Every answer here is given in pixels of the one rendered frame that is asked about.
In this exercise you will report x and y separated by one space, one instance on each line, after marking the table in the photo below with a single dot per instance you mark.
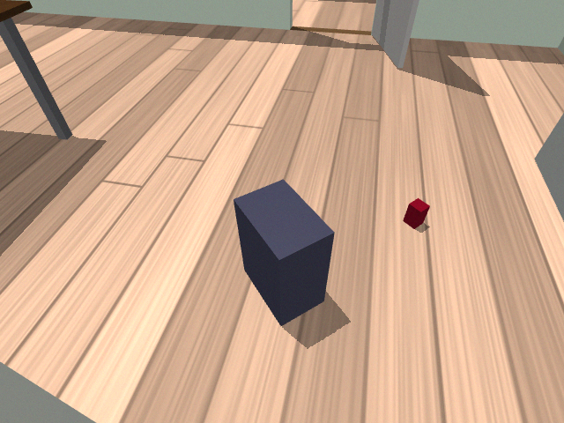
27 66

